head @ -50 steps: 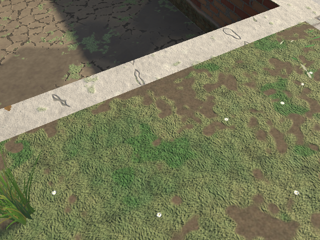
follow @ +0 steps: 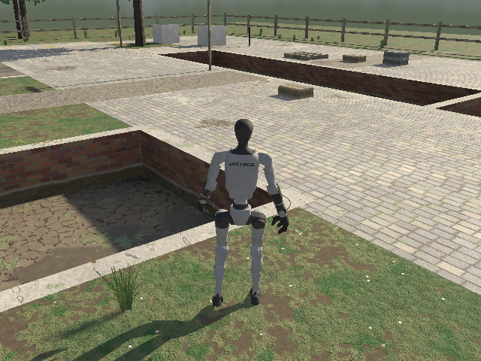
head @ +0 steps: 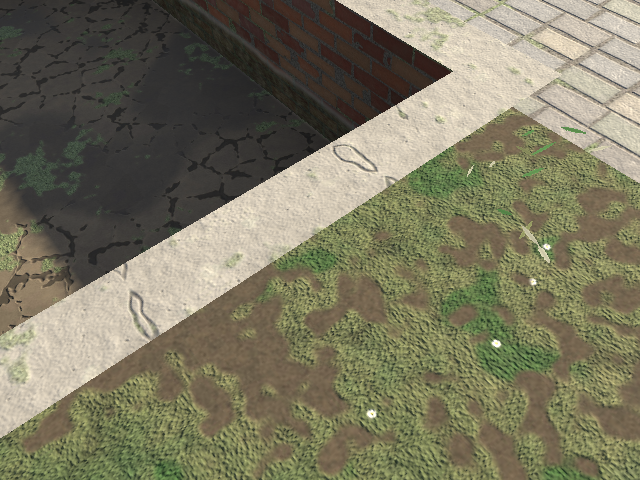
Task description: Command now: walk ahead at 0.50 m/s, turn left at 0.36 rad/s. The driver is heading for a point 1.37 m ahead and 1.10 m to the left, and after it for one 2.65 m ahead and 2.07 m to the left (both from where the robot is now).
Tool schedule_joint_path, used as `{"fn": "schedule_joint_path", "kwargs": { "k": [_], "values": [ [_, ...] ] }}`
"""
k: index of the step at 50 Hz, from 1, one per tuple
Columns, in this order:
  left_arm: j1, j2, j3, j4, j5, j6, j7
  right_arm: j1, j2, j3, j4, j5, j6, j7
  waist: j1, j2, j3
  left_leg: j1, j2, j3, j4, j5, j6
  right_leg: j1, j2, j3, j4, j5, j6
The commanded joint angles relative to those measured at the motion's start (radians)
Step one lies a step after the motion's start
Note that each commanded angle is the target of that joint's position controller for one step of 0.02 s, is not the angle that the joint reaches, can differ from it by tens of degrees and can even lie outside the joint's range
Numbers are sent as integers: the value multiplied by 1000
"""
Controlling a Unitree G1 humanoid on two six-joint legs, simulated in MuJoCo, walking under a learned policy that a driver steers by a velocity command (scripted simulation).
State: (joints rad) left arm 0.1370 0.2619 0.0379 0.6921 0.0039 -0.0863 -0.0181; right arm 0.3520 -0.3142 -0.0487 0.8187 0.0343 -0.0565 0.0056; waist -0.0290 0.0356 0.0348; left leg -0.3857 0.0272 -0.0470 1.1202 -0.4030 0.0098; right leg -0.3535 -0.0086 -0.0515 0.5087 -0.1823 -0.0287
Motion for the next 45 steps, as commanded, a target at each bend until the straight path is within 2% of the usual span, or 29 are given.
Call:
{"fn": "schedule_joint_path", "kwargs": {
  "k": [1, 3, 6, 10, 13, 15, 17, 18, 19, 20, 21, 22, 23, 24, 25, 26, 27, 30, 31, 34, 36, 38, 39, 41, 42, 43, 44, 45],
  "values": [
    [70, 97, 33, -3, 9, -18, 2, -27, -81, -30, -91, -3, 4, -2, 41, -170, -51, -269, 105, -55, 44, 118, -6, 254, -260, 274, -322, 3, -152],
    [53, 107, 41, 15, 12, -34, 5, -26, -48, -27, -94, -3, 24, -1, 20, -135, -28, -258, 106, -55, 24, 171, -20, 207, -256, 181, -363, 117, -162],
    [64, 129, 51, 45, 15, -40, 14, -84, -38, -26, -120, -10, 30, 1, 24, -95, 3, -309, 103, -68, -100, 299, -33, 226, -248, 70, -382, 221, -162],
    [97, 167, 60, 71, 6, -29, 26, -217, -10, -10, -165, -13, 19, 29, 73, -70, 39, -271, 85, 11, -344, 466, -15, 255, -231, -54, -393, 247, -138],
    [154, 194, 69, 102, -8, -10, 28, -308, -8, -5, -212, -13, 19, 46, 106, -56, 70, -304, 77, 45, -440, 440, 13, 358, -263, -88, -367, 280, -129],
    [171, 208, 76, 115, -19, 6, 28, -339, -19, -8, -241, -13, 21, 57, 104, -63, 72, -314, 61, 74, -475, 370, 40, 433, -282, -109, -317, 377, -115],
    [162, 237, 84, 114, -26, 21, 34, -312, -47, -22, -255, -15, 25, 61, 68, -98, 25, -223, 4, 131, -483, 270, 78, 473, -282, -140, -202, 694, -93],
    [156, 251, 88, 111, -30, 29, 38, -251, -72, -36, -248, -14, 30, 60, 27, -118, -22, -132, -37, 159, -477, 217, 101, 478, -276, -152, -96, 858, -82],
    [143, 256, 88, 107, -33, 37, 41, -125, -112, -60, -221, -11, 33, 53, -49, -114, -92, 39, -81, 175, -512, 222, 131, 436, -252, -172, 80, 921, -61],
    [143, 236, 78, 100, -27, 35, 45, 43, -173, -95, -178, -9, 42, 36, -135, -74, -178, 325, -85, 114, -561, 272, 172, 266, -213, -183, 332, 775, -23],
    [221, 106, 39, 50, 14, 18, 36, 75, -290, -119, -168, -3, 46, 16, -61, 183, -251, 683, 168, -357, -596, 206, 319, -178, -61, -166, 710, -40, 44],
    [198, 109, 24, 30, 4, -22, 21, 74, -269, -102, -211, -9, 27, 23, -63, 161, -425, 808, 312, -810, -776, 48, 444, -359, 62, 91, 893, -435, 54],
    [73, 187, 45, 0, -38, -45, 8, 53, -195, -79, -202, -17, 13, 30, -103, 68, -320, 746, 290, -695, -830, 54, 377, -455, 2, 159, 905, -353, 35],
    [38, 177, 40, -17, -44, -57, 7, 9, -166, -71, -200, -18, 2, 33, -72, 24, -201, 604, 251, -558, -831, 130, 339, -460, -38, 145, 834, -262, 16],
    [42, 166, 40, -5, -21, -60, 17, -59, -138, -63, -206, -17, -1, 32, -22, -37, -130, 460, 206, -449, -830, 242, 306, -409, -78, 141, 742, -199, 18],
    [60, 176, 48, 4, -4, -53, 22, -106, -107, -53, -221, -25, -3, 29, 16, -18, -98, 353, 171, -372, -845, 351, 289, -336, -103, 143, 675, -155, 24],
    [77, 177, 51, 7, 2, -40, 20, -126, -99, -49, -234, -34, -4, 25, 38, 8, -91, 286, 152, -344, -866, 410, 288, -282, -109, 144, 648, -130, 35],
    [72, 138, 45, 2, 14, -12, 26, -111, -118, -57, -220, -26, -10, 9, 48, 0, -72, 178, 113, -249, -887, 549, 291, -247, -99, 113, 528, -61, 85],
    [31, 123, 39, -11, 15, -9, 26, -97, -129, -60, -216, -24, -8, 1, 39, -5, -57, 164, 101, -227, -887, 562, 282, -260, -90, 106, 462, -8, 100],
    [-89, 87, 22, -39, 9, -13, 17, -61, -137, -65, -201, -16, 4, -14, -8, 31, -38, 123, 49, -181, -867, 467, 230, -203, -48, 100, 215, 192, 111],
    [-133, 94, 23, -49, -2, -18, 9, -33, -138, -66, -189, -16, 11, -16, -30, 48, -44, 115, 51, -198, -842, 425, 210, -144, -16, 98, 118, 274, 108],
    [-157, 108, 27, -62, -12, -20, 0, -5, -128, -63, -177, -5, 12, -20, -38, 54, -45, 150, 75, -253, -793, 378, 207, -130, -5, 120, 61, 263, 94],
    [-157, 131, 35, -67, -12, -23, -3, 5, -124, -62, -171, -3, 13, -22, -34, 54, -39, 164, 82, -288, -758, 340, 204, -118, -2, 132, 30, 242, 82],
    [-126, 148, 47, -67, -16, -32, -7, -2, -128, -64, -175, -5, 20, -26, -7, 84, -48, 192, 102, -360, -687, 320, 200, -69, 11, 133, 7, 145, 56],
    [-66, 157, 54, -49, -15, -37, -6, -16, -120, -62, -179, -5, 24, -28, 26, 90, -65, 190, 86, -367, -638, 317, 186, 7, 19, 111, -24, 135, 35],
    [29, 185, 71, -35, -5, -42, 4, -13, -81, -50, -183, -2, 22, -28, 78, 88, -126, 161, 31, -336, -517, 337, 146, 163, -16, 131, -52, 143, -1],
    [176, 240, 82, -22, 16, -42, 13, 13, -11, -24, -196, -18, 22, -29, 122, -43, -271, 53, -40, -231, -218, 163, 92, 414, -209, 318, -39, 135, -70],
    [250, 303, 96, 17, 17, -21, 7, 168, 22, -16, -222, 14, 16, -29, 53, -395, -387, -278, -157, -147, 81, -247, 29, 664, -417, 782, -125, -86, -242]
  ]
}}
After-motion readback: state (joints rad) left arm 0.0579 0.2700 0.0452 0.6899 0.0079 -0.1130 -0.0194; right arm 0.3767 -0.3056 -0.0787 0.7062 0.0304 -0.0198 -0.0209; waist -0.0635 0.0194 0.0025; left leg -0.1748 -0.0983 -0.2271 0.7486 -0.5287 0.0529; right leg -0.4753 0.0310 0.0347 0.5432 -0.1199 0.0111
